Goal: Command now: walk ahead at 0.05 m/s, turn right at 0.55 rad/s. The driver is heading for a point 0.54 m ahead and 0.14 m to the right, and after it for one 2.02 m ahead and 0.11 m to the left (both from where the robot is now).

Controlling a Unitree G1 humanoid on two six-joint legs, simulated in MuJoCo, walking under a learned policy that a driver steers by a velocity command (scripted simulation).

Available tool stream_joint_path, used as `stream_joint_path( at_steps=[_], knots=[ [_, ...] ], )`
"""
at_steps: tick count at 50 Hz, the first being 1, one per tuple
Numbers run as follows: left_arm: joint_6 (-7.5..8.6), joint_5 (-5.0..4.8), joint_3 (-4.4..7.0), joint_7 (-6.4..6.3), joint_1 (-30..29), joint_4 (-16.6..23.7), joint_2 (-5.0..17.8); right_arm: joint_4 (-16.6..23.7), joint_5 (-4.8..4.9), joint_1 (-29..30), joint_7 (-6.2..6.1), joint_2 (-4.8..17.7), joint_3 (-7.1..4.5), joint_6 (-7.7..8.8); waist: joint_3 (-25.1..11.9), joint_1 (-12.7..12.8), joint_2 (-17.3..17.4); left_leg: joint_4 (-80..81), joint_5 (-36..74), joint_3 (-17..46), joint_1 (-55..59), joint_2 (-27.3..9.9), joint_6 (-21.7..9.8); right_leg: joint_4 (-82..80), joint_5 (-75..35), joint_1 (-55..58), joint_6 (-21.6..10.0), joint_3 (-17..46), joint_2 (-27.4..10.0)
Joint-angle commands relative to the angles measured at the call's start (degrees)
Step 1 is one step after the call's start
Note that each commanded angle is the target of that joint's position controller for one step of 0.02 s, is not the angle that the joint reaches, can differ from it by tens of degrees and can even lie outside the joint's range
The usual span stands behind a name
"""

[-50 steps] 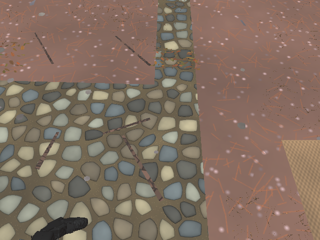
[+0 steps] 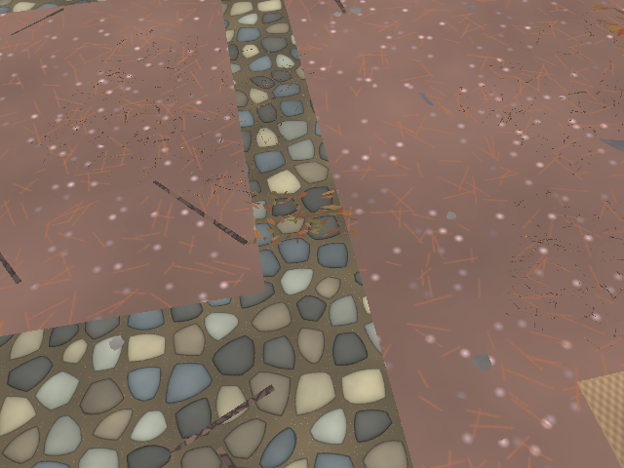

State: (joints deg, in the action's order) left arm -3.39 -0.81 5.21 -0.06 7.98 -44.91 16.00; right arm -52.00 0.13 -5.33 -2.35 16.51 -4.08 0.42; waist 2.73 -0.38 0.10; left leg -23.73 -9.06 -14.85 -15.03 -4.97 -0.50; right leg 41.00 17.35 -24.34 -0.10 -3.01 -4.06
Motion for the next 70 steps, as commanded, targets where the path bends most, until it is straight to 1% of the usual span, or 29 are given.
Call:
stream_joint_path(
  at_steps=[1,2,3,4,6,7,11,15,20,23,25,26,27,28,29,31,38,42,44,46,47,48,49,50,53,57,62,67,70],
  knots=[
    [0.22,0.40,1.82,0.56,4.73,2.56,5.04,2.54,1.26,1.12,-0.05,9.27,-2.21,-0.51,-7.31,2.71,5.01,1.35,3.60,8.23,4.80,-13.42,-6.21,-11.49,-5.74,9.39,-3.14,-2.00,2.47],
    [0.36,0.64,2.87,-0.01,7.01,2.17,8.04,1.37,0.80,-2.02,0.31,7.12,-1.84,-0.83,-6.95,2.71,-0.96,-7.36,-1.48,4.81,0.56,-9.56,-2.02,-17.95,-15.41,14.90,-5.67,3.32,0.68],
    [0.46,0.81,4.33,-1.21,8.51,3.10,15.08,3.17,-1.70,-1.54,0.92,3.82,-1.04,-0.76,-6.45,0.61,-17.80,-26.04,-22.65,-0.40,-15.71,-1.32,3.78,-19.35,-37.63,23.24,-12.01,23.09,-13.40],
    [1.69,2.39,4.01,-0.90,8.25,4.47,16.31,5.76,-1.75,3.68,0.61,4.50,-1.25,-0.37,-8.27,2.92,-16.54,-38.27,-31.21,9.96,-23.51,4.16,5.22,-21.18,-37.83,21.11,-21.19,32.00,-18.64],
    [4.00,1.73,3.38,-0.56,4.47,4.80,13.39,5.93,0.25,5.12,0.20,6.52,-2.03,-0.49,-7.84,1.43,-8.28,-42.70,-21.75,16.35,-26.22,2.85,3.38,-21.74,-31.84,20.59,-16.76,23.24,-12.75],
    [4.22,0.79,2.94,-0.85,1.84,5.50,11.58,4.72,-0.21,3.89,-0.37,6.91,-2.31,-0.50,-8.32,0.48,-5.90,-41.70,-17.94,17.44,-26.01,2.04,3.11,-21.23,-29.20,20.36,-14.00,21.24,-10.94],
    [3.86,0.51,1.88,-1.90,1.06,6.23,9.40,4.65,-0.25,2.34,-0.52,6.31,-2.58,-0.19,-9.94,-0.68,-6.43,-39.04,-10.86,18.01,-21.56,3.84,3.54,-21.21,-30.30,18.41,-13.27,19.15,-8.39],
    [3.99,-0.51,2.09,-2.43,3.52,5.73,10.07,6.06,0.32,6.20,0.79,5.11,-1.97,0.80,-7.21,1.80,-8.90,-22.56,-6.63,18.37,-20.29,4.42,3.71,-27.22,6.03,17.66,-13.03,24.45,-6.80],
    [4.48,-0.09,2.28,-1.88,3.95,6.01,11.22,6.59,0.94,6.33,2.64,5.83,-1.87,3.71,-5.25,2.50,-9.18,-10.88,-9.21,17.84,-11.20,6.00,2.51,-27.01,10.65,12.90,-13.36,28.17,-6.05],
    [4.14,-0.29,1.68,-1.69,2.34,6.80,10.01,5.29,1.59,1.40,3.07,5.97,-2.15,5.24,-4.92,-0.62,-8.49,-1.94,-5.37,16.80,-0.82,6.49,0.74,-24.34,13.37,8.22,-11.75,29.93,-3.61],
    [4.20,-0.16,0.43,-1.72,0.35,8.09,6.03,2.83,1.07,-7.66,2.47,8.41,-3.16,5.75,-6.73,-4.82,-4.23,3.15,-4.71,21.25,15.42,-0.07,-1.90,-13.64,16.33,-3.21,-7.47,26.14,1.51],
    [4.52,-0.43,-0.80,-1.40,1.06,8.94,1.06,1.82,-0.24,-13.94,1.78,12.10,-3.78,5.46,-9.66,-5.27,7.01,7.41,-16.62,35.72,24.54,-12.01,-6.27,4.86,17.75,-13.59,-3.50,14.94,8.42],
    [5.41,-1.28,-0.25,-1.25,-0.23,12.19,4.28,1.46,-1.51,-13.84,2.39,15.03,-4.33,5.58,-4.59,-3.92,13.66,12.99,-29.53,52.85,21.17,-20.15,-12.60,13.69,17.67,-25.25,-3.32,12.47,7.59],
    [5.84,-1.17,0.52,-1.07,0.23,11.41,8.00,3.16,-0.81,-10.23,2.34,11.06,-3.40,5.82,-0.61,-3.01,10.56,13.64,-33.43,50.53,18.54,-18.83,-13.30,19.41,13.28,-27.77,-2.78,13.36,3.71],
    [5.95,-0.80,0.89,-0.77,1.86,9.92,8.52,3.79,0.00,-8.10,2.17,7.69,-2.46,5.80,1.14,-2.17,9.62,13.77,-30.15,44.58,17.51,-15.14,-11.13,21.36,8.60,-28.25,-2.22,13.03,3.06],
    [6.48,-0.29,0.66,-0.36,2.43,8.96,6.76,3.86,-0.09,-7.67,2.12,6.26,-1.69,5.64,1.78,-1.63,7.81,14.80,-19.91,36.17,15.22,-11.63,-9.02,21.35,1.61,-26.69,-1.61,12.48,1.66],
    [7.63,0.08,-1.79,1.05,-6.51,12.61,1.18,2.15,0.68,-12.56,2.09,8.20,-1.50,5.40,1.38,-4.39,6.21,16.34,4.87,18.87,9.88,-6.74,-9.00,2.74,-14.11,-15.81,0.93,3.17,-0.06],
    [7.68,-0.77,-1.78,2.22,-9.89,14.29,2.21,1.05,1.65,-16.33,2.44,10.26,-1.71,4.55,2.50,-4.96,7.02,15.39,7.18,18.46,11.76,-9.73,-8.78,-6.15,-12.50,-9.54,-0.74,1.17,1.37],
    [7.71,-0.76,-0.97,2.43,-7.76,14.22,4.21,0.72,1.96,-16.34,2.43,11.09,-1.87,3.94,1.50,-2.33,7.97,11.87,17.66,18.11,14.35,-11.26,-7.96,-9.24,-10.05,-4.60,-2.99,0.49,2.91],
    [7.46,-0.40,1.42,1.91,5.96,9.98,8.10,0.66,1.91,-16.13,2.16,10.40,-1.45,3.51,-7.15,5.53,6.25,-5.01,35.85,13.07,11.87,-7.76,-5.40,-12.49,-11.38,15.46,-6.33,-1.75,6.07],
    [6.98,-0.01,2.63,1.10,16.28,7.83,11.28,1.90,0.61,-15.92,2.07,7.96,-0.35,3.75,-14.84,9.98,2.06,-21.34,23.68,11.56,0.04,-5.64,-3.18,-10.15,-10.35,33.09,-9.23,7.14,-1.96],
    [6.82,0.60,3.33,0.92,19.10,6.94,17.46,4.20,-0.18,-21.51,2.45,0.00,2.08,4.96,-23.15,5.71,-16.05,-43.08,-16.43,12.22,-20.71,4.82,0.27,-17.19,1.75,48.95,-18.36,37.32,-17.87],
    [7.13,0.51,1.99,1.11,19.75,7.00,12.26,3.42,1.39,-18.50,2.71,5.64,0.75,6.30,-25.01,7.94,-12.67,-51.15,-23.18,20.73,-26.14,4.18,-0.32,-23.77,6.44,47.17,-19.04,46.45,-18.86],
    [7.50,0.66,0.94,1.20,15.46,6.95,9.69,5.35,2.99,-13.83,2.95,8.38,-0.14,6.74,-15.28,7.05,-10.48,-53.13,-19.22,19.96,-30.95,1.24,-1.27,-23.91,2.83,40.57,-16.31,36.59,-17.16],
    [8.40,1.33,-0.45,1.42,6.34,7.15,4.82,5.06,1.52,-11.73,2.74,6.63,-0.32,5.41,-5.76,1.46,-5.83,-45.13,-7.86,19.56,-23.43,-4.37,-1.48,-28.62,-8.65,20.86,-12.67,18.87,-10.66],
    [10.36,1.55,0.15,1.17,4.93,4.88,5.22,5.34,1.60,-11.74,2.49,3.44,-0.01,2.53,-1.74,-0.95,-4.09,-40.50,-1.98,21.25,-22.85,-3.77,0.12,-34.49,-14.20,14.22,-12.79,9.63,-10.33],
    [10.54,1.62,0.46,0.16,5.67,2.91,6.44,7.92,0.98,-4.51,3.51,2.94,0.12,2.99,0.96,0.67,-2.65,-24.17,14.05,20.03,-24.23,-1.54,0.52,-35.79,-18.91,15.72,-10.21,-0.77,-8.24],
    [9.21,0.64,1.14,-0.52,10.74,0.11,8.31,12.55,0.93,4.89,5.27,1.48,1.20,3.23,3.71,4.71,-0.90,-13.64,14.46,15.59,-26.61,-0.61,-1.44,-33.90,-22.27,25.02,-9.11,-5.04,-10.82],
    [7.52,0.07,1.61,-0.90,11.09,-0.48,9.79,15.37,1.06,6.41,6.38,2.60,0.82,3.21,2.53,3.92,-2.42,-11.25,5.99,11.97,-25.74,1.72,-3.71,-27.41,-37.44,31.34,-7.78,-6.87,-12.28]
  ],
)
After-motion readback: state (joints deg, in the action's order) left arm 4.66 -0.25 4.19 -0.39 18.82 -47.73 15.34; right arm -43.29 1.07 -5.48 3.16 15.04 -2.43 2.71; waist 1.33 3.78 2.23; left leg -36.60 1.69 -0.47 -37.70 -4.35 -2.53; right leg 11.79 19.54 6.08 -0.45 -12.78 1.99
